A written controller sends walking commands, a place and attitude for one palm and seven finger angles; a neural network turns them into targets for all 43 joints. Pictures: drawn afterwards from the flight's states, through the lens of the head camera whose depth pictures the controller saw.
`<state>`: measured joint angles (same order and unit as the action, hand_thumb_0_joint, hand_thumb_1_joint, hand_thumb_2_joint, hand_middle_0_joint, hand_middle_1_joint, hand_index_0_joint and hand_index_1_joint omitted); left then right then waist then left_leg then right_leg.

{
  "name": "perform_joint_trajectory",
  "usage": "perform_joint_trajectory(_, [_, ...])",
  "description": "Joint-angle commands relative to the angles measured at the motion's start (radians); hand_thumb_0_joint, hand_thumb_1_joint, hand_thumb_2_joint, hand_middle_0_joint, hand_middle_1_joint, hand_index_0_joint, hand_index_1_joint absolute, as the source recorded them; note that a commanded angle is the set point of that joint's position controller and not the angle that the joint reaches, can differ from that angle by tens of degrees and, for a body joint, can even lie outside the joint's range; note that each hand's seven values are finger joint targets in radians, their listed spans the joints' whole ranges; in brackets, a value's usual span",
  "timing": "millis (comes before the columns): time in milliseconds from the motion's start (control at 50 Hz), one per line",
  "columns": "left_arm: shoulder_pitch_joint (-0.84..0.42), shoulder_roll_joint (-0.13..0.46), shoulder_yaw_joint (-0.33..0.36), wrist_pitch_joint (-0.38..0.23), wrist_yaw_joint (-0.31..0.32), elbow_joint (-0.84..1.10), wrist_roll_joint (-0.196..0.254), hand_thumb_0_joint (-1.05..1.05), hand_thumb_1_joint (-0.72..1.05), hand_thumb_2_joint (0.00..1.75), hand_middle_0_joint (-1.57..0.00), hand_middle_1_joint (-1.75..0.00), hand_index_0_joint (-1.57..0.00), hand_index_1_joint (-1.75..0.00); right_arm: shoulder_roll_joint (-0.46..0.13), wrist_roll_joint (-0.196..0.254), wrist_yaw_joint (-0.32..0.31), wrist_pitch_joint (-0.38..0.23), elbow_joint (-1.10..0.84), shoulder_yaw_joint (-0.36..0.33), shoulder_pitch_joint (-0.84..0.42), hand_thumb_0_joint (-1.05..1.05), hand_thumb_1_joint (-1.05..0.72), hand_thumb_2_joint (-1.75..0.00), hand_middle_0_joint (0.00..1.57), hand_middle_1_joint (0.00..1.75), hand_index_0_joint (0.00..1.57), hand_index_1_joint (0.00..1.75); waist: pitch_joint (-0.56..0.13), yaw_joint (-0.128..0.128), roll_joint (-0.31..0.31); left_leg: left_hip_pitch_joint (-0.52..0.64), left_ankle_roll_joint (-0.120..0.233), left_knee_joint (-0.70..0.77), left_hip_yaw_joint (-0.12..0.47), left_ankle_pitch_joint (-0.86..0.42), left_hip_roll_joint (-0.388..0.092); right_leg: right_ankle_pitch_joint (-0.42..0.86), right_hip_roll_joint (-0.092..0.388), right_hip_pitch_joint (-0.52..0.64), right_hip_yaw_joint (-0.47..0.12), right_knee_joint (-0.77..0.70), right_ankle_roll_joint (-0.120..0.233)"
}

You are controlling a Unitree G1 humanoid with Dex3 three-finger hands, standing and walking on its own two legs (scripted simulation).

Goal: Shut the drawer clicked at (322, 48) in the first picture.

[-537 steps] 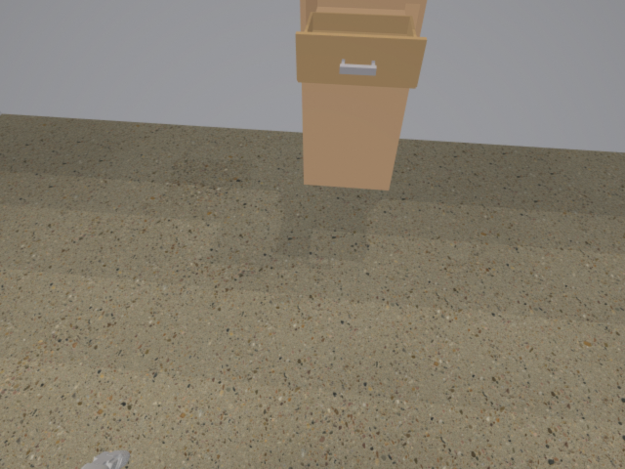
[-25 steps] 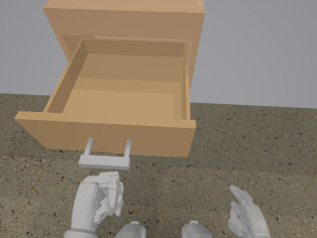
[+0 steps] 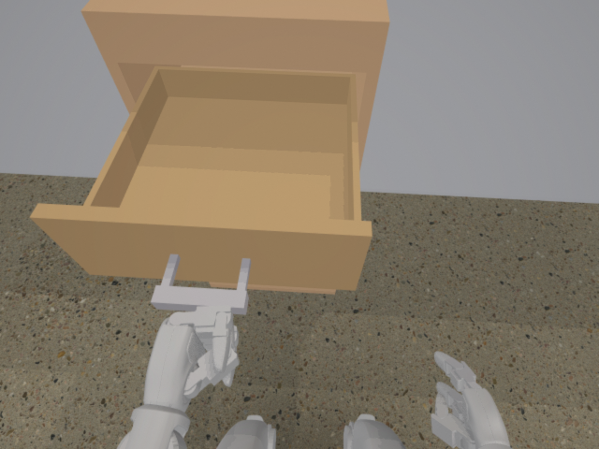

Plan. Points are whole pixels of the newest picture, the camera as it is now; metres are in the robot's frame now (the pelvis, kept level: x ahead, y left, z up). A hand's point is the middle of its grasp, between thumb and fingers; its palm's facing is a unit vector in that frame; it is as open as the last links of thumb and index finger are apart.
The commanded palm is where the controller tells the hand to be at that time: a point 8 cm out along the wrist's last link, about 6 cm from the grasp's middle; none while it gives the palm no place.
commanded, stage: push the drawer shut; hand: left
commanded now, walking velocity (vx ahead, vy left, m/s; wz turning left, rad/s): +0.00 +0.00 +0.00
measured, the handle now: (205, 282) +0.30 +0.13 +0.07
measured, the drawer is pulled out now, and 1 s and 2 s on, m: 0.29 0.18 0.05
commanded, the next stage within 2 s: none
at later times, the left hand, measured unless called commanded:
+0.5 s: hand (242, 311) +0.27 +0.08 +0.06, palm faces -0.10 -0.99 -0.03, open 3.1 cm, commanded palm +0.27 +0.14 +0.07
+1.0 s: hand (251, 264) +0.34 +0.08 +0.06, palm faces -0.09 -0.99 -0.05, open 3.1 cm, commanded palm +0.34 +0.13 +0.07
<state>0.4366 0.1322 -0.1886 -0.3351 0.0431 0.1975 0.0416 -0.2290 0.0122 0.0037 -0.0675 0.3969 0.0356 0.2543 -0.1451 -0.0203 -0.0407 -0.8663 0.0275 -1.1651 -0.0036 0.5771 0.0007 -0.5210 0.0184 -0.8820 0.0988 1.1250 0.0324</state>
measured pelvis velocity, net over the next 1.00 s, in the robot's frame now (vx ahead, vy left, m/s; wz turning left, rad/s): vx -0.01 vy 0.01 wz -0.01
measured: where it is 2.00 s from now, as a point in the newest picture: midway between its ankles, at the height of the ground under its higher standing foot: outside the picture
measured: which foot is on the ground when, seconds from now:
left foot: down 0.00-1.00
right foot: down 0.00-1.00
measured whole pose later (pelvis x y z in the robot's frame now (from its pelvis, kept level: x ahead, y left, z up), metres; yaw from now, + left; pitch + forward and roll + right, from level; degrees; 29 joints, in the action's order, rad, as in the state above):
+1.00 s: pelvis -0.01 +0.01 +0.01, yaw +0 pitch +15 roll -1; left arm -0.19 0.11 -0.10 -0.35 0.09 -0.38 0.07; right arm -0.24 0.01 0.02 -0.02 0.56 0.03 0.24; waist -0.11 -0.05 -0.03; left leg -0.83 0.04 -1.07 -0.02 0.51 0.01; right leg -0.45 0.02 -0.85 0.08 1.04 0.02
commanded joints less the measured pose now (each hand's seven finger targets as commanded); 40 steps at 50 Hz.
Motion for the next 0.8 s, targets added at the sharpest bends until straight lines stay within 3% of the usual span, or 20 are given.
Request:
perform_joint_trajectory(0, [-0.163,-0.014,0.011,-0.054,0.02,0.206,0.012,0.0,0.9,0.9,-1.4,-1.6,-1.4,-1.6,-0.112,0.0,-0.011,-0.06,-0.148,-0.053,-0.037,0.0,-0.9,-0.9,0.2,0.3,0.2,0.3,-0.216,-0.041,0.042,0.118,-0.005,0.187,0.049,-0.276,0.004,0.224,-0.012,0.181,-0.055,-0.178,-0.001])
perform_joint_trajectory(40, [-0.205,-0.002,0.024,-0.05,0.026,0.174,0.014,0.0,0.9,0.9,-1.4,-1.6,-1.4,-1.6,-0.116,-0.001,-0.014,-0.061,-0.137,-0.052,-0.038,0.0,-0.9,-0.9,0.2,0.3,0.2,0.3,-0.202,-0.05,0.071,0.105,-0.002,0.188,0.048,-0.254,0.004,0.202,-0.011,0.182,-0.059,-0.194,-0.003])
perform_joint_trajectory(120, [-0.281,-0.006,0.025,-0.053,0.02,0.151,0.019,0.0,0.9,0.9,-1.4,-1.6,-1.4,-1.6,-0.117,0.0,-0.012,-0.063,-0.12,-0.052,-0.044,0.0,-0.9,-0.9,0.2,0.3,0.2,0.3,-0.234,-0.045,0.043,0.123,-0.003,0.196,0.046,-0.251,0.007,0.198,-0.007,0.189,-0.058,-0.194,-0.002])
perform_joint_trajectory(220, [-0.331,-0.003,0.04,-0.039,0.023,0.094,0.025,0.0,0.9,0.9,-1.4,-1.6,-1.4,-1.6,-0.12,0.002,-0.01,-0.056,-0.109,-0.05,-0.046,0.0,-0.9,-0.9,0.2,0.3,0.2,0.3,-0.232,-0.039,0.056,0.128,-0.004,0.216,0.045,-0.253,0.008,0.201,-0.007,0.213,-0.057,-0.207,-0.002])
perform_joint_trajectory(340, [-0.489,-0.014,0.026,-0.037,0.038,0.029,0.02,0.0,0.9,0.9,-1.4,-1.6,-1.4,-1.6,-0.126,0.002,-0.009,-0.049,-0.085,-0.049,-0.05,0.0,-0.9,-0.9,0.2,0.3,0.2,0.3,-0.217,-0.06,0.053,0.146,-0.001,0.229,0.058,-0.233,0.004,0.168,-0.008,0.183,-0.052,-0.216,-0.001])
perform_joint_trajectory(380, [-0.489,0.002,0.056,-0.036,0.042,-0.009,0.021,0.0,0.9,0.9,-1.4,-1.6,-1.4,-1.6,-0.128,0.001,-0.009,-0.045,-0.079,-0.051,-0.05,0.0,-0.9,-0.9,0.2,0.3,0.2,0.3,-0.23,-0.049,0.058,0.147,-0.002,0.23,0.049,-0.242,0.005,0.183,-0.007,0.199,-0.057,-0.22,-0.002])
perform_joint_trajectory(420, [-0.54,-0.018,0.035,-0.038,0.038,-0.018,0.021,0.0,0.9,0.9,-1.4,-1.6,-1.4,-1.6,-0.127,0.002,-0.007,-0.043,-0.073,-0.05,-0.052,0.0,-0.9,-0.9,0.2,0.3,0.2,0.3,-0.237,-0.051,0.047,0.159,-0.004,0.239,0.054,-0.246,0.006,0.186,-0.007,0.199,-0.053,-0.217,0.0])
perform_joint_trajectory(540, [-0.657,0.009,0.073,-0.037,0.048,-0.11,0.024,0.0,0.9,0.9,-1.4,-1.6,-1.4,-1.6,-0.134,0.002,-0.007,-0.029,-0.045,-0.049,-0.056,0.0,-0.9,-0.9,0.2,0.3,0.2,0.3,-0.23,-0.057,0.061,0.156,-0.002,0.251,0.055,-0.23,0.003,0.167,-0.008,0.195,-0.056,-0.228,0.0])
perform_joint_trajectory(560, [-0.69,-0.018,0.049,-0.039,0.047,-0.119,0.022,0.0,0.9,0.9,-1.4,-1.6,-1.4,-1.6,-0.131,0.002,-0.006,-0.028,-0.039,-0.049,-0.057,0.0,-0.9,-0.9,0.2,0.3,0.2,0.3,-0.232,-0.067,0.049,0.172,-0.003,0.253,0.057,-0.233,0.002,0.174,-0.008,0.184,-0.052,-0.227,-0.001])
perform_joint_trajectory(600, [-0.7,-0.008,0.068,-0.043,0.051,-0.133,0.023,0.0,0.9,0.9,-1.4,-1.6,-1.4,-1.6,-0.133,0.002,-0.005,-0.027,-0.033,-0.054,-0.053,0.0,-0.9,-0.9,0.2,0.3,0.2,0.3,-0.265,-0.055,0.033,0.192,-0.006,0.255,0.056,-0.26,0.001,0.197,-0.007,0.192,-0.051,-0.22,0.001])
perform_joint_trajectory(620, [-0.714,-0.025,0.056,-0.042,0.05,-0.151,0.025,0.0,0.9,0.9,-1.4,-1.6,-1.4,-1.6,-0.133,0.002,-0.003,-0.025,-0.029,-0.053,-0.051,0.0,-0.9,-0.9,0.2,0.3,0.2,0.3,-0.259,-0.06,0.035,0.198,-0.008,0.259,0.06,-0.266,0.0,0.202,-0.008,0.187,-0.046,-0.22,0.001])
perform_joint_trajectory(660, [-0.762,-0.011,0.074,-0.044,0.055,-0.186,0.024,0.0,0.9,0.9,-1.4,-1.6,-1.4,-1.6,-0.137,0.0,-0.003,-0.02,-0.014,-0.056,-0.044,0.0,-0.9,-0.9,0.2,0.3,0.2,0.3,-0.266,-0.068,0.063,0.196,-0.006,0.257,0.061,-0.278,-0.003,0.213,-0.009,0.189,-0.047,-0.219,-0.002])
perform_joint_trajectory(700, [-0.774,-0.024,0.07,-0.05,0.057,-0.187,0.025,0.0,0.9,0.9,-1.4,-1.6,-1.4,-1.6,-0.135,-0.001,0.0,-0.018,-0.012,-0.059,-0.041,0.0,-0.9,-0.9,0.2,0.3,0.2,0.3,-0.296,-0.06,0.03,0.222,-0.009,0.259,0.059,-0.307,-0.003,0.238,-0.009,0.195,-0.047,-0.215,0.0])
perform_joint_trajectory(740, [-0.794,0.001,0.094,-0.052,0.061,-0.214,0.025,0.0,0.9,0.9,-1.4,-1.6,-1.4,-1.6,-0.139,-0.002,0.002,-0.013,-0.006,-0.061,-0.035,0.0,-0.9,-0.9,0.2,0.3,0.2,0.3,-0.303,-0.057,0.046,0.213,-0.009,0.261,0.059,-0.327,-0.003,0.255,-0.01,0.213,-0.049,-0.214,0.002])
perform_joint_trajectory(780, [-0.811,-0.012,0.09,-0.057,0.059,-0.24,0.025,0.0,0.9,0.9,-1.4,-1.6,-1.4,-1.6,-0.136,-0.002,0.004,-0.006,-0.001,-0.06,-0.034,0.0,-0.9,-0.9,0.2,0.3,0.2,0.3,-0.295,-0.058,0.049,0.214,-0.01,0.262,0.052,-0.33,-0.003,0.267,-0.009,0.218,-0.05,-0.217,0.001])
